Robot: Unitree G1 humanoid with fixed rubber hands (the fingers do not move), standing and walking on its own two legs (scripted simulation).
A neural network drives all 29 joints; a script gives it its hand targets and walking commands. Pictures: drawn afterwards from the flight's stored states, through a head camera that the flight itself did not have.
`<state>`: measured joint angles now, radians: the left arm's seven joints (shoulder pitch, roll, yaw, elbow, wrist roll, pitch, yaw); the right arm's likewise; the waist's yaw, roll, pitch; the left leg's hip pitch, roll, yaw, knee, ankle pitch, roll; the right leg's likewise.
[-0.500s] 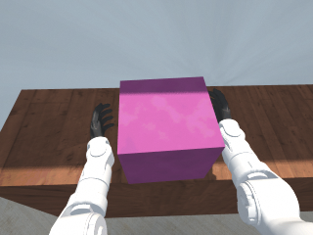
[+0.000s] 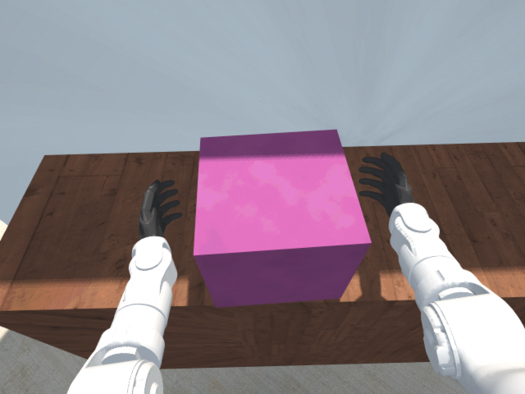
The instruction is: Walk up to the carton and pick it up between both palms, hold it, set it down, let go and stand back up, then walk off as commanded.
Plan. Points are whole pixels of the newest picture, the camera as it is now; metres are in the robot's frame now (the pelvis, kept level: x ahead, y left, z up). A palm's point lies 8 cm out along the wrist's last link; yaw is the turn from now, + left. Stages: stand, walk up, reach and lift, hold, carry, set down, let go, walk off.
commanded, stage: set down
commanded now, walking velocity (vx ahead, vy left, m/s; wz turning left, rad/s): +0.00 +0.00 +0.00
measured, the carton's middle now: (273, 221) +0.40 +0.04 +0.01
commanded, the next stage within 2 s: none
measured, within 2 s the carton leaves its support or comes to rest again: neither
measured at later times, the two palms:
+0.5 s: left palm (134, 276) +0.28 +0.24 +0.02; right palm (444, 256) +0.36 -0.22 +0.03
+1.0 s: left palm (141, 293) +0.25 +0.22 +0.02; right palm (452, 291) +0.31 -0.22 +0.01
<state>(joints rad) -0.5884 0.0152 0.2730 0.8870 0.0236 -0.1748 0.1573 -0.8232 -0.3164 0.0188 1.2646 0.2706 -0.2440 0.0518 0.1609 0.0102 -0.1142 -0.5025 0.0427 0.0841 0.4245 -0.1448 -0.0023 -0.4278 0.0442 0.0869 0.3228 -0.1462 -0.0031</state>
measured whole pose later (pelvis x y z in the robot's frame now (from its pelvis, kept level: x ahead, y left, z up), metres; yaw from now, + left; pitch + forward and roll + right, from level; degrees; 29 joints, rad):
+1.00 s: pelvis -0.03 +0.00 +0.00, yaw +0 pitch +11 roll -1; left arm -0.17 0.03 0.11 0.38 -0.06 0.03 0.19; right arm -0.29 -0.42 0.03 0.73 0.34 -0.17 0.19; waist 0.10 0.01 -0.11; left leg -0.46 0.05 0.08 0.39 -0.11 0.00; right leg -0.41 0.05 0.09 0.33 -0.11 0.00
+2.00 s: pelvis -0.02 -0.01 +0.00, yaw +0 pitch +3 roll +0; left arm 0.34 0.11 0.03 0.06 -0.08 0.06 0.17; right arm 0.30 -0.33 0.03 0.29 0.33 -0.14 0.17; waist 0.05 -0.01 -0.07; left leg -0.27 0.04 0.08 0.34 -0.12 0.00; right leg -0.25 0.05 0.08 0.33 -0.14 -0.02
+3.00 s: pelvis +0.00 -0.01 +0.00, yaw +0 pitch +4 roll +0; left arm 0.34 0.20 0.03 0.23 -0.08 0.08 0.05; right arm 0.29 -0.20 0.03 0.41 0.12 -0.15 0.07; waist 0.05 -0.01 0.01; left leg -0.26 0.04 0.08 0.34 -0.15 0.00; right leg -0.23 0.05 0.08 0.33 -0.17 -0.02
